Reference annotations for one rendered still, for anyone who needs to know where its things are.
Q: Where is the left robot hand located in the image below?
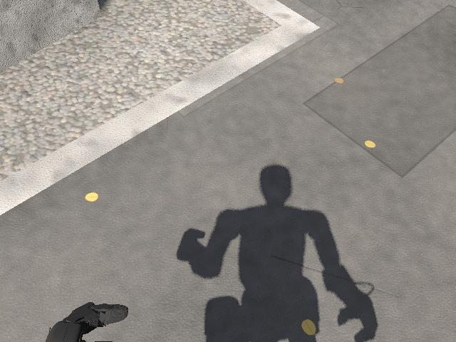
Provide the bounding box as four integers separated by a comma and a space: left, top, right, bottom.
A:
46, 302, 128, 342

